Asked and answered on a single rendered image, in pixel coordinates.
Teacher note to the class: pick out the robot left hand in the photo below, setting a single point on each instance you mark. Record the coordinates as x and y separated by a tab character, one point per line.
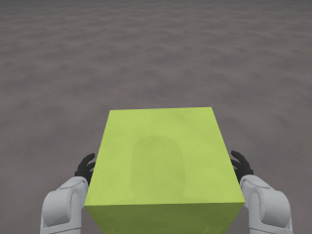
84	169

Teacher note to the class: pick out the carton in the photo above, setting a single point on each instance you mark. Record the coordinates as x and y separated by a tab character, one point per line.
163	171

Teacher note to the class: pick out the robot right hand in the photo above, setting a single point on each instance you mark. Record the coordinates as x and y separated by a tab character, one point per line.
243	168

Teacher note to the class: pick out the left robot forearm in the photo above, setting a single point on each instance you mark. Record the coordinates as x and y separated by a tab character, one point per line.
62	208

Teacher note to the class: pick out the right robot forearm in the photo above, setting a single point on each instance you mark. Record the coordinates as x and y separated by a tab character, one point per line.
269	209

